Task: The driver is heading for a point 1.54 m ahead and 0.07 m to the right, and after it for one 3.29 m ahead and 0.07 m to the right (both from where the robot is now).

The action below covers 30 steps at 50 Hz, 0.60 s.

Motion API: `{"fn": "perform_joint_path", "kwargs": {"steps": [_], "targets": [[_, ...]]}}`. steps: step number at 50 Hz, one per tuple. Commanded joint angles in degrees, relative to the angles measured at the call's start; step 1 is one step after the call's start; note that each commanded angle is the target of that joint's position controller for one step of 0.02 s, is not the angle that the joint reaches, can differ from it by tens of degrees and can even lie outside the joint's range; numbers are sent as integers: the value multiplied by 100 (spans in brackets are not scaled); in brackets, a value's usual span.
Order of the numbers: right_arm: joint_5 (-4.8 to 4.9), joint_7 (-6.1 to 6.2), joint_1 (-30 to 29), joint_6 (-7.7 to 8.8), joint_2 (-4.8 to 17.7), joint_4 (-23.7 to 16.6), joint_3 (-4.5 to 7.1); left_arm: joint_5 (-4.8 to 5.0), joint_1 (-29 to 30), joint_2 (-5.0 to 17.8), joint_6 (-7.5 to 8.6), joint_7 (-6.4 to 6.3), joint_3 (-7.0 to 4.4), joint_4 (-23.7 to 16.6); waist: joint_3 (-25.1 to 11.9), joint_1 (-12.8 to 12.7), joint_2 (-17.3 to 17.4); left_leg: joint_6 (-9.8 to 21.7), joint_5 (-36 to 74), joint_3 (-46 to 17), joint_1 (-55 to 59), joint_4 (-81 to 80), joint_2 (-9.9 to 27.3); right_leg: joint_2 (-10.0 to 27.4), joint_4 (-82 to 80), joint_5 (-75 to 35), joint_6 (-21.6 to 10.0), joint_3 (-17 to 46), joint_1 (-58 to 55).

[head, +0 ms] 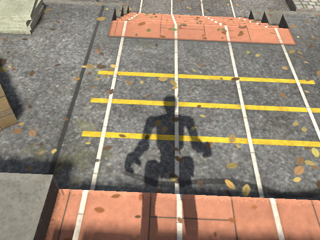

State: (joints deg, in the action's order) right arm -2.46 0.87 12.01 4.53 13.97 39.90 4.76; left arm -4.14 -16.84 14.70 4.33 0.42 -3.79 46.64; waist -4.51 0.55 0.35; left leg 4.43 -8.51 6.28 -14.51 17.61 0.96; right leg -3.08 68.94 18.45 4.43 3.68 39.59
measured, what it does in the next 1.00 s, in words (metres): steps to the right: right foot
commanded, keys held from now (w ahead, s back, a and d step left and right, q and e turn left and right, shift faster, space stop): e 0.42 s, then q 0.46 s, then w+q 0.12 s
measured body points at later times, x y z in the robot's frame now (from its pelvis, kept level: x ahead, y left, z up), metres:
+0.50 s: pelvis +0.01 -0.08 -0.01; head +0.04 -0.08 +0.44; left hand +0.23 +0.11 -0.13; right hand -0.03 -0.37 -0.13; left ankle +0.00 +0.07 -0.75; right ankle -0.02 -0.18 -0.75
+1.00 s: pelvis +0.04 -0.09 -0.01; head +0.06 -0.09 +0.44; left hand +0.09 +0.17 -0.13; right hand +0.11 -0.33 -0.15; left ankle +0.08 +0.04 -0.71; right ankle -0.02 -0.18 -0.75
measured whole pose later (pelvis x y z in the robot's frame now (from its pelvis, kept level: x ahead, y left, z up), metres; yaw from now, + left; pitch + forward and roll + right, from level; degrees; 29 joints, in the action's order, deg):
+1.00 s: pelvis +0.04 -0.09 -0.01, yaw -4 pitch +4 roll +0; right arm -4.6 -1.4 16.4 2.1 10.6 48.4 1.9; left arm -3.8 -20.5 11.5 5.5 -2.8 -6.2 45.8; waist -1.5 -5.2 0.0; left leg -0.3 -16.8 3.3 -31.0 49.5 5.7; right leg 4.3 22.0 16.0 -3.1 -17.9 9.8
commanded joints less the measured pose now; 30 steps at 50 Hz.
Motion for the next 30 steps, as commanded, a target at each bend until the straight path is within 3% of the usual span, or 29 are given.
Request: {"fn": "perform_joint_path", "kwargs": {"steps": [1, 5, 6, 7, 8, 14, 19, 20, 21, 22, 23, 24, 25, 26, 27, 28, 29, 30], "targets": [[-61, 13, -38, 68, 552, -446, 156, 26, -514, 152, 46, 144, -7, -60, 1, -80, 455, 1300, 2427, -484, 158, -372, 1418, 110, 735, -851, 98, -117, 295], [-27, 0, 453, 108, 610, -224, 171, 20, -21, 253, -4, 163, -8, -189, 108, 85, 517, 1345, 1764, -576, 962, -579, 1733, 473, -209, -1260, 139, -21, 853], [-33, 18, 577, 115, 658, -143, 200, 4, 115, 241, -37, 170, 12, -228, 120, 129, 512, 1351, 1706, -597, 1187, -616, 1817, 573, -571, -1293, 141, -80, 946], [-83, 25, 597, 102, 778, -112, 239, -48, 191, 59, -90, 189, 80, -282, 35, 151, 572, 1315, 1679, -499, 1131, -597, 1794, 700, -576, -1255, 123, -213, 754], [-91, 38, 534, 101, 781, -126, 257, -51, 236, 77, -125, 206, 98, -309, 41, 147, 497, 1307, 1542, -424, 1104, -622, 1802, 727, -783, -1167, 101, -335, 645], [-185, 242, 811, 178, 920, 102, 391, 23, 490, 46, -313, 280, 163, -544, 220, 388, 485, 1331, 1250, -265, 1352, -738, 2215, 851, -2136, -546, -244, -738, -35], [-225, 374, 576, 206, 1018, 136, 490, 95, 636, 109, -335, 331, 60, -619, 256, 404, 678, 844, 594, -9, 1550, -686, 2369, 721, -3193, -328, -562, -920, -922], [-157, 409, 554, 194, 1039, 181, 498, 136, 690, 163, -290, 342, 5, -623, 305, 389, 609, 675, 294, 27, 1751, -596, 2380, 700, -3752, -496, -647, -917, -957], [-131, 424, 557, 161, 1055, 252, 489, 154, 683, 169, -233, 342, -56, -610, 302, 372, 604, 542, 23, 100, 1686, -415, 2350, 570, -4190, -822, -750, -1056, -1294], [-115, 400, 530, 107, 960, 387, 420, 231, 575, 205, -155, 321, -140, -564, 280, 237, 583, 384, -255, 124, 1262, -187, 2279, 406, -4718, -1359, -942, -1106, -1989], [-110, 319, 438, 45, 814, 489, 319, 319, 201, 268, -63, 294, -246, -469, 109, -52, 431, 152, -496, 274, 489, 236, 2047, 272, -5108, -2243, -1116, -1124, -3204], [-176, 171, 285, 5, 413, 530, 148, 193, -308, 431, 12, 221, -345, -382, -290, -422, -54, -289, -1245, 708, -558, 1240, 1424, 690, -5002, -3135, -1283, -529, -4642], [-210, 62, 541, 48, -203, 110, -27, 126, -1221, 1325, 137, 57, -523, -346, -1402, -359, -1119, -764, -3512, 779, -1925, 3197, 604, 2465, -4526, -6337, -2541, 1334, -6255], [-54, -89, 689, 130, -139, 336, -46, -70, -1471, 1111, 295, 142, -504, -182, -734, -448, -159, -721, -3519, -710, -2628, 3191, 318, 2635, -4650, -5118, -2677, 1753, -5755], [52, -121, 283, 100, 117, 341, -10, 38, -1022, 910, 380, 223, -495, -74, 85, -369, -457, -728, -3029, -837, -3131, 3417, 403, 2327, -4758, -4464, -2339, 1069, -5071], [30, -127, 450, 70, 468, 575, 106, 331, -462, 606, 334, 316, -388, -190, 100, -106, -581, -817, -2781, -650, -2869, 3678, 576, 2085, -4780, -4200, -2065, 516, -4540], [-20, -147, 824, 24, 549, 834, 137, 510, -51, 519, 246, 382, -365, -302, 135, 98, -726, -893, -2521, -590, -2295, 3870, 664, 1937, -4854, -4189, -1867, 141, -3799], [0, -208, 1113, -8, 418, 1006, 98, 488, 210, 591, 182, 441, -377, -410, 281, 278, -837, -944, -1999, -560, -1599, 4341, 604, 1868, -4939, -4353, -1698, -154, -2763]]}}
